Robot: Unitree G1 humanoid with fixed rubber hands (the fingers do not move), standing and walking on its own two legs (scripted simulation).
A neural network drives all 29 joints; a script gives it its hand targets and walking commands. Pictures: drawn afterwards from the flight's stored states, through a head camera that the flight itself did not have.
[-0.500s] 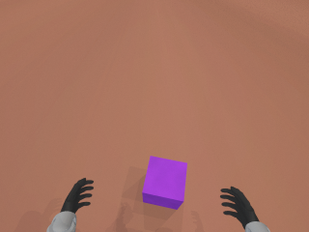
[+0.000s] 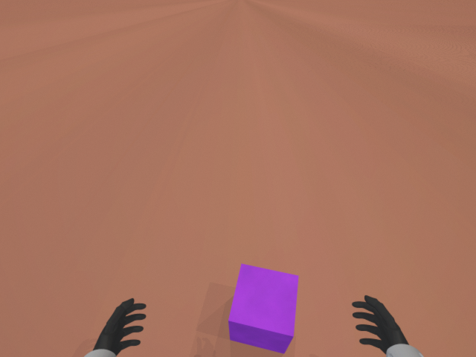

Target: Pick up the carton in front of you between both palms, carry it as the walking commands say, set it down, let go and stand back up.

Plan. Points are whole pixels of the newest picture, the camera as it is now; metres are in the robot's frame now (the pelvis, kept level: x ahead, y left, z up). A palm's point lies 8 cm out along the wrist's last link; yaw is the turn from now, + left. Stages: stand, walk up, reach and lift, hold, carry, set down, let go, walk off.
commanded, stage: let go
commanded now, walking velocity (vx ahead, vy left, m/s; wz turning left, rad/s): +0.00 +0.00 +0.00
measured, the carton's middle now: (262, 309) +0.40 -0.08 -0.65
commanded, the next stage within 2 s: stand in 0.02 s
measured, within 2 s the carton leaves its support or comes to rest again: neither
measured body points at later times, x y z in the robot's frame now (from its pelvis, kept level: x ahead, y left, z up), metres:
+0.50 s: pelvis +0.01 -0.02 +0.00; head +0.02 -0.04 +0.45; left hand +0.13 +0.28 -0.09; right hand +0.15 -0.31 -0.11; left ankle -0.05 +0.11 -0.74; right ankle +0.01 -0.13 -0.74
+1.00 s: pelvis +0.00 -0.02 +0.00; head +0.00 -0.04 +0.45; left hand +0.10 +0.29 -0.10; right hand +0.12 -0.32 -0.11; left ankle -0.05 +0.11 -0.74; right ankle +0.01 -0.13 -0.74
